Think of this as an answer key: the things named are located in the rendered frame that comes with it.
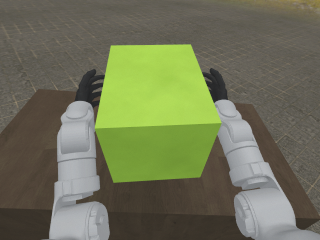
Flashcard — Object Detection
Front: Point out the left robot upper arm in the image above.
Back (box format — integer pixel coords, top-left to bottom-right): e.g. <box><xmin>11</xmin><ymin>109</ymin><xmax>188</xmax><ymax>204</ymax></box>
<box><xmin>42</xmin><ymin>201</ymin><xmax>110</xmax><ymax>240</ymax></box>

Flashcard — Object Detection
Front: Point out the right robot hand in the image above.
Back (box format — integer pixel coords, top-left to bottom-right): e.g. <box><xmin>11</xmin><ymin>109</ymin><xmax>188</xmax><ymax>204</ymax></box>
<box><xmin>202</xmin><ymin>68</ymin><xmax>228</xmax><ymax>103</ymax></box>

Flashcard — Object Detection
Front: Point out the carton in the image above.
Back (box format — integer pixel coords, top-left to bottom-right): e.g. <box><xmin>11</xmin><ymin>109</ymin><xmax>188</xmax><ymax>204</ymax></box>
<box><xmin>94</xmin><ymin>44</ymin><xmax>222</xmax><ymax>183</ymax></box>

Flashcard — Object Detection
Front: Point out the right robot upper arm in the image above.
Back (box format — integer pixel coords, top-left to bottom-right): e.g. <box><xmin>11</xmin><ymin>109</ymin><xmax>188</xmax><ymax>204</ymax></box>
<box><xmin>234</xmin><ymin>187</ymin><xmax>320</xmax><ymax>240</ymax></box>

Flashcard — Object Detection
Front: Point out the robot right forearm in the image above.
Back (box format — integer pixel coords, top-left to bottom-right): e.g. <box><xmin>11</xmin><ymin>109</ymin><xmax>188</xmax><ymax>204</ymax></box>
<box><xmin>214</xmin><ymin>99</ymin><xmax>296</xmax><ymax>225</ymax></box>

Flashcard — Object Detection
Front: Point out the pedestal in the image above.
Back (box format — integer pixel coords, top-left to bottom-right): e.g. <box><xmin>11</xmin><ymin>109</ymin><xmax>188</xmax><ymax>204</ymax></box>
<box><xmin>0</xmin><ymin>89</ymin><xmax>320</xmax><ymax>240</ymax></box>

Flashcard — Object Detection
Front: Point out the left robot hand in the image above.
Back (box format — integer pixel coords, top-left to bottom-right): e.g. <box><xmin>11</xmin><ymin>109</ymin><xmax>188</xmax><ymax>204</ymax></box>
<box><xmin>74</xmin><ymin>69</ymin><xmax>105</xmax><ymax>108</ymax></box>

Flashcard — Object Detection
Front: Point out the robot left forearm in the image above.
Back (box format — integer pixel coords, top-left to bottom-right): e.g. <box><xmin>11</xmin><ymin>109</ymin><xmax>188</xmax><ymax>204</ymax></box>
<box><xmin>49</xmin><ymin>101</ymin><xmax>100</xmax><ymax>239</ymax></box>

